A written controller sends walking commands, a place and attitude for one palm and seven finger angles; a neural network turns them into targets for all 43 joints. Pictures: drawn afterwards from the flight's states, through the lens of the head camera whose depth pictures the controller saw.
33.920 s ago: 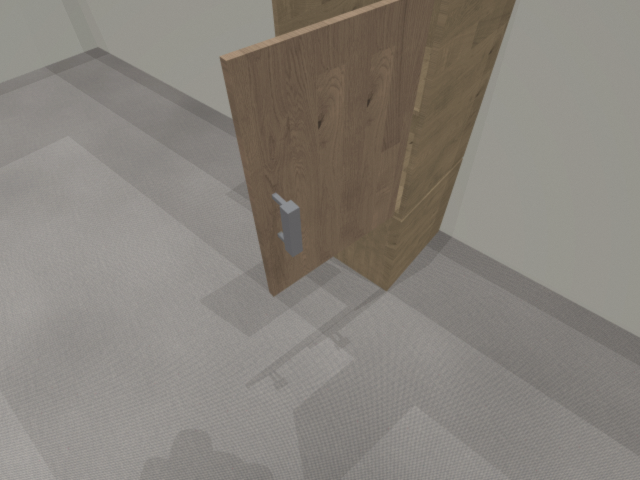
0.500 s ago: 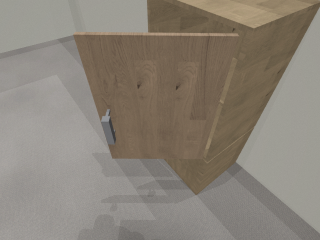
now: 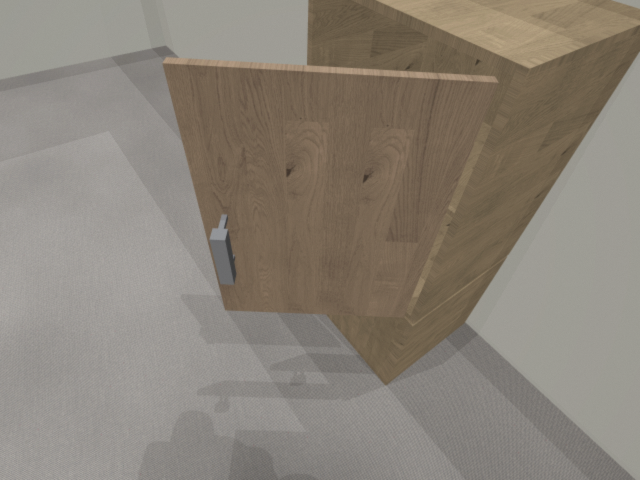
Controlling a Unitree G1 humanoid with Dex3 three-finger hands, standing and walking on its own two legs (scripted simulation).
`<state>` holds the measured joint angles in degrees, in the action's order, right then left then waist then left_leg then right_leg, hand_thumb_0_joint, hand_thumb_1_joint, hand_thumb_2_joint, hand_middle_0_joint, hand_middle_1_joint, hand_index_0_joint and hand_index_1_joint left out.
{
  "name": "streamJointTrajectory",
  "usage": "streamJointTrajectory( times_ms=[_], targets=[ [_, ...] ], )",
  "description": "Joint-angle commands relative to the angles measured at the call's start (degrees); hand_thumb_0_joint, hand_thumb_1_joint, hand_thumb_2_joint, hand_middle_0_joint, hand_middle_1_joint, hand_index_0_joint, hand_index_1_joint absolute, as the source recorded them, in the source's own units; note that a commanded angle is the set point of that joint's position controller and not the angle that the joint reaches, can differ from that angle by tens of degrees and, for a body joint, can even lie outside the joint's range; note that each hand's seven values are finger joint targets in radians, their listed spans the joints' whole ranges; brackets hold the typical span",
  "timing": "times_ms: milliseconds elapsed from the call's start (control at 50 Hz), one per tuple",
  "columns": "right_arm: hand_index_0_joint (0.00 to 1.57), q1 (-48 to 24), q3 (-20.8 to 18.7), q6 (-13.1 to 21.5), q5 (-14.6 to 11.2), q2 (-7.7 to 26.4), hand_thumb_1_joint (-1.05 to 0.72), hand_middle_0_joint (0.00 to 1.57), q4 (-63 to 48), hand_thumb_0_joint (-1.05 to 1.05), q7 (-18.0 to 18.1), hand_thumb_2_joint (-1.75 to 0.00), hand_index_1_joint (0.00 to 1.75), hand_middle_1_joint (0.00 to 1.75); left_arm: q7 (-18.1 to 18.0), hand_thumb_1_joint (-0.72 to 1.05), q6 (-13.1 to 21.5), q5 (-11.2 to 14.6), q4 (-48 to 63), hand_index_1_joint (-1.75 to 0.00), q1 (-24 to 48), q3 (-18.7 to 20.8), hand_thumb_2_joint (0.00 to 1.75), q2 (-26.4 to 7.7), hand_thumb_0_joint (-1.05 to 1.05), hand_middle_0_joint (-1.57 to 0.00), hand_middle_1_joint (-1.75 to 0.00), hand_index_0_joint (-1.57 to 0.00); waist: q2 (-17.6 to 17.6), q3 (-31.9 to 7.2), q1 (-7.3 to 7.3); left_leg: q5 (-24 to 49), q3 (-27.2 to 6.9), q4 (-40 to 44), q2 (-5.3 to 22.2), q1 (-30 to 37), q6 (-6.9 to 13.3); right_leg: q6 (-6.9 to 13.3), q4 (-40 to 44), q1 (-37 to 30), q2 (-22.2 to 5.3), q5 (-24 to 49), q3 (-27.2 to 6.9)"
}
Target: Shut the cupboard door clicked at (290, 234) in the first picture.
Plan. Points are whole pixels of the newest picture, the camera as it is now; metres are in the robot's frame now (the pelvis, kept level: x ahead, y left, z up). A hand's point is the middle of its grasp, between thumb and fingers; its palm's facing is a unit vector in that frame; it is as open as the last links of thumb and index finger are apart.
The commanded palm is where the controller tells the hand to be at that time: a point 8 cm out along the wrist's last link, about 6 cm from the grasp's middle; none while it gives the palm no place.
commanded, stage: look again from close up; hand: left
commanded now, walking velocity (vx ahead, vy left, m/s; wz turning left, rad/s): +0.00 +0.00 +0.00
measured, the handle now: (226, 249) +0.51 +0.20 -0.08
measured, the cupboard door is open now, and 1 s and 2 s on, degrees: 52 52 52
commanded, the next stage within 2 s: raise the hand and make a fist in 0.32 s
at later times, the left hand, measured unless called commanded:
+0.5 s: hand out of the picture +0.11 +0.22 -0.13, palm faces +0.18 -0.96 -0.22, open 7.4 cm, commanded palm +0.11 +0.25 -0.07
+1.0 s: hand (180, 460) +0.16 +0.18 -0.07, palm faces +0.04 -1.00 -0.05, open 5.4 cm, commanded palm +0.14 +0.24 -0.07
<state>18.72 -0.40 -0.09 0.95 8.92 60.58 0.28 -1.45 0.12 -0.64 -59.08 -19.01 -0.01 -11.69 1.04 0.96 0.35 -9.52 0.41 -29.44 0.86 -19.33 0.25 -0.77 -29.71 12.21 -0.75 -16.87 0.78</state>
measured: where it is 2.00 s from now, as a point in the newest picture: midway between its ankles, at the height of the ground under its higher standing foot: outside the picture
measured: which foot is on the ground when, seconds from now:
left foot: down 0.00-1.00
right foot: down 0.00-1.00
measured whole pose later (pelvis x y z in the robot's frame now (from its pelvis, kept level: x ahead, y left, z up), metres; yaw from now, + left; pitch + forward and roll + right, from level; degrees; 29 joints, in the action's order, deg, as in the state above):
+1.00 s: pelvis -0.01 -0.03 -0.13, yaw +0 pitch +17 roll -4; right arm 7.6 -1.3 15.3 -1.4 11.3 33.4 4.8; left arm 22.4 28.5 19.8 2.9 -28.3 11.8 -13.1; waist -2.0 -9.8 -5.2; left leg -29.0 -5.6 -79.2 3.3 -67.3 -2.3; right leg 2.0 -78.8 57.3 1.6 -38.5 6.1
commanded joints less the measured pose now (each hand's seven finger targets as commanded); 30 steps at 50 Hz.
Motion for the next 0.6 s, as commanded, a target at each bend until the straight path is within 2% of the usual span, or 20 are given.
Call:
streamJointTrajectory(
  times_ms=[0, 60, 380, 400, 420, 440, 460, 480, 500, 520, 540, 560, 580],
  targets=[
    [0.20, -0.92, -1.57, 1.85, -0.38, 8.86, -0.90, 0.20, -2.54, 0.00, 0.63, -0.90, 0.30, 0.30, -0.49, 0.90, 1.49, -0.24, 1.72, -0.30, -1.50, 1.16, 0.90, -6.44, 0.00, -0.20, -0.30, -0.20, -2.64, 1.85, -0.23, -4.97, -6.10, 7.89, 4.13, 3.83, 1.70, 2.91, 8.05, 3.81, -4.09, -1.50, -5.09],
    [0.20, -2.38, -1.56, 1.90, -0.51, 9.38, -0.90, 0.20, -2.10, 0.00, 0.63, -0.90, 0.30, 0.30, -0.47, 0.90, 1.58, -0.37, 0.93, -0.30, -1.43, 1.01, 0.90, -6.92, 0.00, -0.20, -0.30, -0.20, -1.68, 2.23, -0.35, -3.97, -6.06, 8.30, 4.23, 4.64, 1.78, 2.68, 8.60, 3.27, -4.17, -0.32, -5.04],
    [0.20, -9.12, -1.42, 2.23, -0.49, 12.97, -0.90, 0.20, -1.13, 0.00, 0.50, -0.90, 0.30, 0.30, -0.11, 0.90, 1.79, -0.45, -0.15, -0.30, 2.22, 1.12, 0.90, -9.93, 0.00, -0.20, -0.30, -0.20, -1.52, 0.13, -0.55, 2.99, -5.95, 9.12, 4.52, 8.43, 1.65, 1.88, 9.84, -0.07, -5.36, 4.86, -4.51],
    [0.20, -9.26, -1.11, 1.93, -0.90, 10.66, -0.90, 0.20, -4.26, 0.00, 0.51, -0.90, 0.30, 0.30, -2.54, 0.90, 2.05, -1.09, -1.18, -0.30, -1.88, 0.36, 0.90, -5.52, 0.00, -0.20, -0.30, -0.20, -4.64, 1.42, -0.98, 6.10, -2.16, -0.43, 5.08, 8.63, -0.17, 1.55, 10.82, 2.21, -6.59, 8.84, -6.52],
    [0.20, -3.46, -3.77, 11.51, -1.39, 19.68, -0.90, 0.20, -20.56, 0.00, 5.68, -0.90, 0.30, 0.30, -2.36, 0.90, 17.70, 6.67, 92.92, -0.30, 46.41, 29.70, 0.90, -43.00, 0.00, -0.20, -0.30, -0.20, -3.77, -16.54, 6.90, 9.59, -4.82, 0.96, 2.23, 26.47, 1.52, 1.88, -0.06, 2.56, -1.83, 14.89, 0.84],
    [0.20, -9.59, -0.76, 15.57, -3.65, 12.02, -0.90, 0.20, -22.01, 0.00, 6.52, -0.90, 0.30, 0.30, -1.36, 0.90, 13.57, 7.88, 72.64, -0.32, 4.21, 3.96, 0.90, -9.29, 0.00, -0.22, -0.32, -0.22, -18.14, -27.38, -0.37, 20.06, -2.51, 0.19, 2.50, 29.32, 1.06, 1.89, -4.93, 7.00, 1.15, 7.19, 5.23],
    [0.20, -10.06, -1.06, 17.86, -2.83, 10.76, -0.90, 0.20, -22.55, 0.00, 5.54, -0.90, 0.30, 0.30, -1.25, 0.90, 6.35, 11.17, 68.83, -0.34, -9.73, 1.37, 0.90, 1.85, 0.00, -0.24, -0.34, -0.24, -17.19, -22.67, -0.92, 19.10, -3.85, 2.20, 2.83, 21.25, -1.64, 1.79, -5.98, 6.17, 1.69, 4.42, 6.66],
    [0.20, -8.30, -1.27, 19.22, -3.62, 11.04, -0.90, 0.20, -22.14, 0.00, 3.99, -0.90, 0.30, 0.30, -2.13, 0.90, 7.10, 9.63, 64.07, -0.36, -0.37, 2.80, 0.90, -0.87, 0.00, -0.25, -0.36, -0.25, -7.57, -8.47, 4.11, 6.02, -5.68, 1.03, 1.81, 10.17, -1.00, 1.14, -5.28, 13.12, 1.78, 2.00, 6.06],
    [0.20, -8.44, -2.94, 19.73, -2.59, 11.39, -0.90, 0.20, -24.01, 0.00, 3.27, -0.90, 0.30, 0.30, -1.00, 0.90, 9.61, 10.01, 58.58, -0.38, -3.48, 3.63, 0.90, 1.49, 0.00, -0.27, -0.38, -0.27, -3.40, 0.63, 3.34, -6.68, -5.75, -0.09, 0.43, 1.14, -0.99, 1.28, -3.74, 17.42, 1.86, -0.96, 6.69],
    [0.20, -10.14, -3.68, 20.05, -2.35, 11.81, -0.90, 0.20, -24.55, 0.00, 2.47, -0.90, 0.30, 0.30, 0.74, 0.90, 13.20, 10.93, 50.84, -0.40, -10.09, 5.24, 0.90, 1.72, 0.00, -0.29, -0.40, -0.29, 3.10, 4.10, 2.32, -12.25, -5.47, -3.73, -0.36, -6.85, -1.03, 1.44, -5.59, 22.35, 1.80, -5.24, 7.29],
    [0.20, -11.41, -3.89, 20.21, -1.79, 10.96, -0.90, 0.20, -25.93, 0.00, 1.74, -0.90, 0.30, 0.30, 3.51, 0.90, 18.16, 12.21, 45.88, -0.42, -16.52, 6.84, 0.90, 3.18, 0.00, -0.31, -0.42, -0.31, 7.60, 4.23, 0.06, -12.91, -4.95, -8.47, -1.02, -12.64, -1.05, 1.59, -9.04, 26.58, 2.07, -7.99, 7.69],
    [0.20, -11.50, -4.64, 20.30, -1.94, 10.76, -0.90, 0.20, -26.93, 0.00, 0.76, -0.90, 0.30, 0.30, 7.17, 0.90, 23.51, 13.33, 42.85, -0.44, -21.36, 10.08, 0.90, 1.52, 0.00, -0.33, -0.44, -0.33, 5.81, 1.66, -2.78, -10.31, -3.57, -12.44, -1.52, -15.23, -1.75, 2.42, -12.72, 27.45, 1.98, -7.75, 6.98],
    [0.20, -12.05, -4.92, 20.36, -1.21, 10.85, -0.90, 0.20, -28.17, 0.00, -0.18, -0.90, 0.30, 0.30, 11.23, 0.90, 29.42, 14.72, 44.32, -0.46, -20.91, 10.31, 0.90, 1.56, 0.00, -0.35, -0.46, -0.35, 7.50, -3.23, -3.59, -8.63, -2.91, -17.32, -1.35, -18.27, -2.20, 2.64, -18.20, 30.58, 1.91, -7.63, 6.95]
  ],
)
